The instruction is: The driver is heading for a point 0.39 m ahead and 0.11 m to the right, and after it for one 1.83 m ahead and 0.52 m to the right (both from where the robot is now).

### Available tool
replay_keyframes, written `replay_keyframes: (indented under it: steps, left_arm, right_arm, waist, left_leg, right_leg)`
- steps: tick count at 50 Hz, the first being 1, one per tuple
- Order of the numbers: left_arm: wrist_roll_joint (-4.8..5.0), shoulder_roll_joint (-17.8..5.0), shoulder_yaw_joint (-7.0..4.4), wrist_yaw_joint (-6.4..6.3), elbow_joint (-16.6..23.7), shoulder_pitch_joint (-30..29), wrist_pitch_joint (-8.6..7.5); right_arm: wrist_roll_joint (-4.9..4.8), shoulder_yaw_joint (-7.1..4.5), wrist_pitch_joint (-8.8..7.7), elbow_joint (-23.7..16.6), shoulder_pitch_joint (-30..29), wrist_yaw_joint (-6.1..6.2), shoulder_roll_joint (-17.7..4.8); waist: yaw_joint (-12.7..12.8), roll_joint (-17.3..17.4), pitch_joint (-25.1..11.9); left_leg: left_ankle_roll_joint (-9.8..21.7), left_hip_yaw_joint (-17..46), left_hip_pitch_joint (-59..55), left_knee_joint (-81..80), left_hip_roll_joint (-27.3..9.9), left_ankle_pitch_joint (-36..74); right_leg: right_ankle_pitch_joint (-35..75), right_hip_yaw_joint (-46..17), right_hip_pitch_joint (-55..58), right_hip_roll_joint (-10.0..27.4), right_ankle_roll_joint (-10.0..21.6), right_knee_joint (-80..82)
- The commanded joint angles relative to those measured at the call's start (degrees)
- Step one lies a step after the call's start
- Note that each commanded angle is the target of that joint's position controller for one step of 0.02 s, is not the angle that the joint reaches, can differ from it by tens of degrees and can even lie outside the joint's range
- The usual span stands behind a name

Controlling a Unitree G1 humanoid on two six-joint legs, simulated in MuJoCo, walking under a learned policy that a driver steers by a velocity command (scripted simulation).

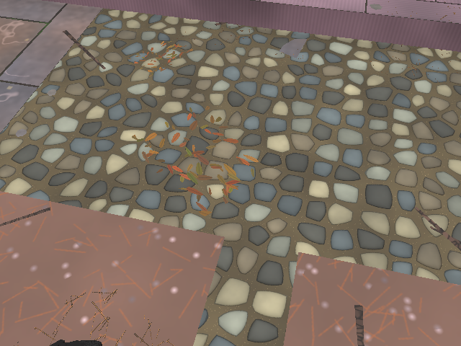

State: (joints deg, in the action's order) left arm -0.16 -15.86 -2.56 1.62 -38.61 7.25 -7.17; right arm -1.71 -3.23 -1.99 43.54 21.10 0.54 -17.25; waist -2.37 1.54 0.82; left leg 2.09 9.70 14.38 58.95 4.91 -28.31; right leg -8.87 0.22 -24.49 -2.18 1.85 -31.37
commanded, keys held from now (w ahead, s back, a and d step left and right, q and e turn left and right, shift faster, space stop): w+e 0.34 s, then e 0.66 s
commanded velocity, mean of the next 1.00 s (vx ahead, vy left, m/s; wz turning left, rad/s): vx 0.28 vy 0.00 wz -0.40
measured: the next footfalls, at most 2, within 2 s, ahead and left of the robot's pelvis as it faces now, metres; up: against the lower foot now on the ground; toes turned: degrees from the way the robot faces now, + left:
left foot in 0.38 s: +0.37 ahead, +0.13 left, +0.00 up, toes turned -10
right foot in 0.84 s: +0.38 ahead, -0.14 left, +0.00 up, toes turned -27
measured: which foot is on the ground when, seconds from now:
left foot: up 0.00-0.36, down 0.38-0.84, up 0.86-1.00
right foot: down 0.00-0.38, up 0.40-0.82, down 0.84-1.00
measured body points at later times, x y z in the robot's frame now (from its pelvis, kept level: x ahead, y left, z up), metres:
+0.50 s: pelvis +0.25 +0.03 +0.01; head +0.28 +0.04 +0.46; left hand +0.34 +0.31 -0.11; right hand +0.41 -0.25 -0.06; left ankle +0.33 +0.13 -0.73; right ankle +0.14 -0.09 -0.65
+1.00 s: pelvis +0.33 -0.02 +0.01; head +0.37 -0.06 +0.46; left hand +0.62 +0.15 -0.06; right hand +0.33 -0.34 -0.11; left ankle +0.37 +0.13 -0.65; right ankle +0.34 -0.12 -0.73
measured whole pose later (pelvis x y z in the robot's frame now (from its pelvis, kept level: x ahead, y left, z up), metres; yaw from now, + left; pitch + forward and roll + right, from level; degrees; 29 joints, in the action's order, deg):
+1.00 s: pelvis +0.33 -0.02 +0.01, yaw -29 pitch +2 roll +2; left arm 0.2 -18.0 -3.8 0.0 -32.2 9.1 1.4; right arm 0.2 -4.2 0.2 43.8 5.4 0.7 -18.9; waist 0.1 1.3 4.5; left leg -3.6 0.7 28.1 62.5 -0.5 -27.2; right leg -8.4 -2.5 -21.5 -2.3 3.2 -27.9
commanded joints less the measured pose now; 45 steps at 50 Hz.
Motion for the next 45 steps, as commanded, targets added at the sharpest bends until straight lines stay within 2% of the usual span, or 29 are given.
replay_keyframes:
  steps: [1, 2, 3, 5, 7, 9, 11, 14, 16, 17, 18, 19, 20, 21, 22, 23, 24, 25, 26, 28, 31, 34, 39, 40, 41, 42, 43, 44, 45]
  left_arm:
    - [0.13, -7.32, -2.29, -0.30, 0.08, 10.10, 0.84]
    - [-0.21, -6.52, -1.87, -0.34, -0.02, 8.71, 0.98]
    - [-0.42, -5.97, -1.59, -0.37, -0.04, 8.13, 0.96]
    - [0.38, -6.15, -1.59, -0.39, -0.54, 8.38, 0.85]
    - [0.95, -8.01, -2.18, -0.82, -1.22, 9.17, 1.04]
    - [1.24, -9.43, -2.69, -1.34, -2.00, 10.25, 1.57]
    - [1.51, -10.23, -2.96, -1.65, -2.87, 12.25, 2.13]
    - [1.97, -10.38, -3.09, -1.95, -4.01, 15.33, 2.94]
    - [2.00, -10.70, -3.30, -2.21, -4.12, 15.52, 3.41]
    - [1.93, -10.67, -3.36, -2.30, -4.06, 15.10, 3.70]
    - [1.70, -9.62, -3.10, -2.40, -3.85, 14.62, 4.05]
    - [1.26, -7.50, -2.44, -2.42, -3.11, 14.02, 4.16]
    - [-0.29, -3.66, -1.20, -2.72, -0.97, 14.07, 4.13]
    - [1.19, -2.15, -0.71, -2.97, 0.18, 22.33, 3.80]
    - [1.85, -7.72, -2.11, -3.37, -1.73, 21.95, 4.49]
    - [1.81, -9.60, -2.90, -3.38, -1.22, 17.71, 5.22]
    - [1.46, -9.03, -3.10, -3.56, -1.28, 16.43, 6.06]
    - [1.07, -8.48, -3.33, -3.59, -0.70, 15.34, 6.86]
    - [1.14, -7.13, -3.22, -3.44, -0.34, 15.34, 7.62]
    - [1.33, -5.15, -2.81, -3.30, 1.12, 13.65, 8.49]
    - [0.90, -4.09, -2.32, -2.64, 3.36, 9.94, 8.69]
    - [0.85, -4.42, -2.23, -1.35, 5.04, 6.70, 8.65]
    - [0.88, -6.67, -3.23, 0.12, 8.66, 2.51, 9.84]
    - [0.87, -6.88, -3.51, 0.22, 8.84, 3.15, 9.96]
    - [0.68, -7.88, -4.12, -0.03, 8.51, 4.97, 9.91]
    - [0.52, -12.16, -5.65, -0.98, 8.00, 8.77, 9.76]
    - [-0.05, -19.17, -6.90, -2.29, 9.23, 10.34, 9.66]
    - [-1.04, -16.51, -5.78, -1.74, 10.20, 10.53, 8.57]
    - [-0.68, -14.04, -5.03, -1.17, 10.05, 9.06, 7.63]
  right_arm:
    - [0.78, -1.14, -1.64, -6.88, -5.96, -0.04, -7.53]
    - [1.44, -1.19, -1.95, -7.33, -7.06, -0.27, -6.50]
    - [1.52, -1.04, -2.12, -7.23, -6.39, -0.45, -5.36]
    - [1.75, -0.53, -2.25, -6.86, -5.56, -0.59, -3.38]
    - [2.21, 0.12, -2.56, -7.93, -8.94, -0.61, -2.14]
    - [2.19, 0.76, -3.10, -8.65, -13.30, -0.93, -1.00]
    - [1.79, 0.86, -3.54, -9.03, -16.93, -1.39, -1.16]
    - [1.10, 0.39, -4.15, -10.07, -20.76, -1.87, -2.58]
    - [0.85, -0.30, -4.60, -10.26, -20.70, -1.95, -4.16]
    - [0.78, -0.70, -4.78, -9.86, -19.09, -1.86, -4.82]
    - [1.22, -1.43, -4.85, -8.80, -15.51, -1.51, -5.94]
    - [2.28, -2.33, -4.99, -8.27, -10.42, -0.92, -8.13]
    - [3.24, -3.34, -4.60, -7.82, -2.32, -0.23, -12.57]
    - [3.56, -3.65, -3.34, -7.13, -2.04, -0.69, -14.02]
    - [2.61, -2.41, -2.92, -7.78, -4.01, -0.98, -8.44]
    - [2.22, -1.54, -2.68, -8.11, -6.44, -1.01, -5.33]
    - [2.35, -1.10, -2.47, -8.06, -9.58, -1.23, -4.23]
    - [2.22, -0.99, -2.21, -7.67, -12.05, -1.34, -3.47]
    - [2.62, -1.15, -2.24, -7.20, -13.31, -1.25, -4.01]
    - [3.06, -1.65, -2.41, -6.20, -14.86, -0.79, -5.01]
    - [2.43, -2.31, -1.84, -4.86, -15.58, 0.21, -6.63]
    - [1.76, -2.68, -0.90, -3.91, -16.14, 0.58, -8.05]
    - [-0.23, -3.68, 0.08, -2.31, -14.73, -0.19, -10.72]
    - [-0.66, -3.74, 0.28, -2.17, -15.05, -0.20, -10.78]
    - [-0.86, -3.59, 0.41, -1.69, -14.28, -0.21, -9.94]
    - [0.19, -3.17, 0.31, -0.82, -10.61, -0.40, -8.21]
    - [3.60, -1.63, 0.13, -3.17, -9.55, -0.69, -4.47]
    - [3.40, -1.60, 0.31, -3.61, -11.66, -0.67, -5.62]
    - [1.65, -2.32, 0.79, -3.76, -14.69, -0.60, -8.19]
  waist:
    - [6.14, -4.81, -2.38]
    - [4.58, -4.93, -0.18]
    - [3.36, -6.27, -0.10]
    - [2.39, -7.53, -0.80]
    - [2.96, -6.70, 0.00]
    - [4.24, -6.28, 0.43]
    - [5.57, -6.33, 0.47]
    - [6.37, -6.48, 0.58]
    - [5.24, -7.17, 0.40]
    - [3.86, -7.49, 0.00]
    - [1.77, -7.32, -1.12]
    - [-1.01, -5.97, -5.27]
    - [-3.53, 3.85, -14.31]
    - [0.79, 20.63, -19.28]
    - [0.26, 11.67, -14.64]
    - [0.06, 7.07, -9.85]
    - [1.57, 3.74, -7.90]
    - [2.80, 3.99, -5.57]
    - [3.71, 5.64, -4.51]
    - [4.14, 6.58, -3.53]
    - [3.52, 4.78, -4.29]
    - [2.63, 4.26, -4.66]
    - [1.99, 4.38, -3.46]
    - [2.85, 4.06, -3.62]
    - [3.87, 2.64, -4.55]
    - [4.62, -4.06, -7.53]
    - [2.91, -20.74, -9.92]
    - [5.78, -16.49, -16.99]
    - [6.46, -9.91, -14.20]
  left_leg:
    - [-0.38, -2.26, 28.97, 13.03, -6.38, 6.16]
    - [-0.42, -3.00, 27.16, 9.28, -8.43, 8.94]
    - [-0.60, -3.50, 24.36, 6.65, -9.33, 10.43]
    - [-1.49, -5.26, 22.19, 1.38, -9.48, 10.81]
    - [-2.77, -6.32, 21.61, -7.14, -9.29, 13.61]
    - [-3.65, -6.70, 18.37, -16.51, -8.30, 20.64]
    - [-4.56, -7.15, 14.46, -22.90, -6.58, 26.80]
    - [-4.50, -6.04, 11.08, -28.00, -5.43, 29.43]
    - [-3.43, -5.33, 7.96, -30.65, -5.44, 27.40]
    - [-2.62, -5.68, 4.83, -32.07, -5.45, 26.19]
    - [-1.35, -6.30, -0.76, -34.49, -5.41, 25.89]
    - [0.70, -4.06, -9.86, -34.99, -9.05, 27.51]
    - [4.08, 6.28, -24.20, -32.16, -21.09, 38.74]
    - [12.21, 25.71, -32.21, -35.87, -31.32, 39.65]
    - [11.71, 23.33, -27.53, -36.58, -29.01, 38.20]
    - [10.11, 13.97, -22.43, -36.01, -26.74, 43.37]
    - [9.27, 7.94, -17.30, -36.48, -24.14, 48.57]
    - [9.13, 3.76, -12.62, -37.57, -22.41, 50.61]
    - [9.08, 0.04, -8.15, -39.63, -20.96, 50.71]
    - [10.51, -3.97, -4.99, -42.68, -20.45, 50.53]
    - [11.04, -8.09, -6.09, -43.84, -21.08, 49.57]
    - [10.32, -11.97, -6.16, -43.88, -21.13, 46.92]
    - [8.01, -12.96, -9.95, -38.14, -23.23, 42.57]
    - [6.66, -13.94, -9.89, -35.17, -22.67, 41.89]
    - [4.46, -16.03, -8.32, -29.72, -20.54, 41.08]
    - [0.39, -19.17, -2.64, -19.16, -16.16, 35.09]
    - [-5.34, -21.42, 16.41, 0.09, -7.80, -2.81]
    - [-6.30, -9.43, 21.70, 10.69, -3.96, -13.19]
    - [-5.75, -6.25, 22.94, 13.71, -5.68, -9.67]
  right_leg:
    - [-13.47, -29.04, 25.93, 18.93, 10.91, 16.84]
    - [-7.88, -25.51, 21.28, 16.77, 10.89, 18.24]
    - [-4.05, -23.20, 18.55, 14.99, 10.75, 19.39]
    - [1.98, -19.96, 16.59, 13.35, 11.76, 20.67]
    - [5.65, -17.17, 15.02, 12.85, 12.47, 21.82]
    - [6.70, -14.29, 13.22, 11.46, 11.56, 21.78]
    - [6.81, -13.21, 11.96, 10.81, 10.72, 21.11]
    - [3.82, -15.82, 13.18, 11.99, 9.72, 18.99]
    - [1.36, -18.55, 14.54, 12.96, 8.43, 16.64]
    - [1.22, -19.10, 14.37, 12.80, 7.63, 14.64]
    - [4.59, -18.34, 13.52, 10.56, 6.02, 10.21]
    - [6.55, -15.88, 10.60, 6.60, 3.57, 0.65]
    - [-8.16, -10.28, 1.71, 1.62, 0.39, -17.71]
    - [-29.59, -6.72, -12.61, -2.24, -2.13, -31.39]
    - [-27.11, -9.50, -15.63, 1.32, -3.47, -38.01]
    - [-23.83, -8.35, -16.69, 2.52, -4.13, -39.73]
    - [-21.22, -7.01, -14.87, 4.23, -4.97, -39.21]
    - [-19.13, -6.20, -13.65, 5.62, -5.47, -37.23]
    - [-16.59, -5.00, -10.54, 6.21, -5.85, -36.34]
    - [-12.87, -3.39, -9.06, 6.20, -6.72, -32.72]
    - [-6.05, -2.77, -7.68, 7.06, -6.37, -23.72]
    - [-0.63, -1.05, -3.29, 6.86, -5.03, -15.65]
    - [-4.56, 1.22, -0.29, 5.48, -1.57, -5.75]
    - [-2.73, 2.12, 2.30, 4.58, -0.47, -1.57]
    - [1.97, 2.71, 7.69, 2.89, 1.07, 3.56]
    - [20.01, -2.52, 18.04, 5.10, 3.91, 7.18]
    - [46.71, -23.51, 31.41, 20.26, 13.33, 5.12]
    - [39.67, -32.75, 31.17, 25.78, 21.83, 7.82]
    - [35.61, -27.25, 28.58, 22.50, 19.75, 8.91]
Over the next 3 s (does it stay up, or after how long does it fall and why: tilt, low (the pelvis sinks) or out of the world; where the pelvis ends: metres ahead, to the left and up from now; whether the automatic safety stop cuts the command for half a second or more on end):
stays up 0.75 -0.04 0.01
